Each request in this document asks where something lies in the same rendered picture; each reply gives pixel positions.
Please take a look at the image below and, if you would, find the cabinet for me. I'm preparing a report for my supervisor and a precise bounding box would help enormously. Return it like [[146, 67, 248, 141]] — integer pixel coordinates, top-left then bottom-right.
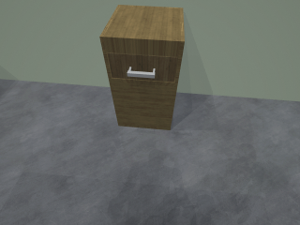
[[99, 5, 185, 130]]

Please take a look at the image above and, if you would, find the drawer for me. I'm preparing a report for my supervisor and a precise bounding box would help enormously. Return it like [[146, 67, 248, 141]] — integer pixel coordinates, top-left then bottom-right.
[[107, 52, 178, 83]]

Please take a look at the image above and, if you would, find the handle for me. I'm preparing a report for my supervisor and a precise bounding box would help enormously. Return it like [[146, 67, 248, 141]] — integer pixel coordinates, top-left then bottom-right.
[[127, 67, 156, 79]]

